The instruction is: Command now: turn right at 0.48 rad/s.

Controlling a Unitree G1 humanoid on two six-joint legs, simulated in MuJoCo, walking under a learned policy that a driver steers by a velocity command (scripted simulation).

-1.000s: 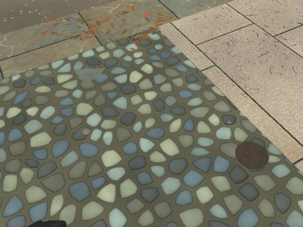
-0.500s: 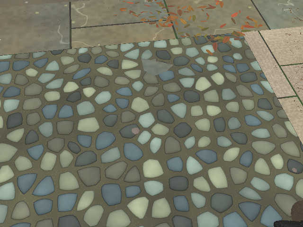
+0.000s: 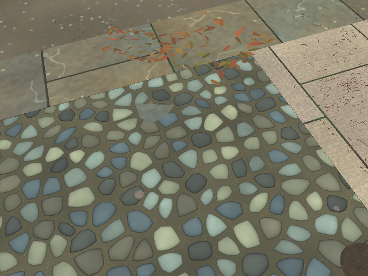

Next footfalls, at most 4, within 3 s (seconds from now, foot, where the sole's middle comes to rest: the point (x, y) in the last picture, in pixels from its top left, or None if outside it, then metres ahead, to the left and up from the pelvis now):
0.34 left None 0.09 0.13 -0.77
0.78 right None -0.02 -0.11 -0.77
1.24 left None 0.40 -0.15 -0.77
1.76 right None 0.36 -0.55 -0.77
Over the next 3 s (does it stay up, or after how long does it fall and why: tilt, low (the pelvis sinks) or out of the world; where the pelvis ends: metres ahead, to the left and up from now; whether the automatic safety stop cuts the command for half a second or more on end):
stays up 0.54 -1.00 0.01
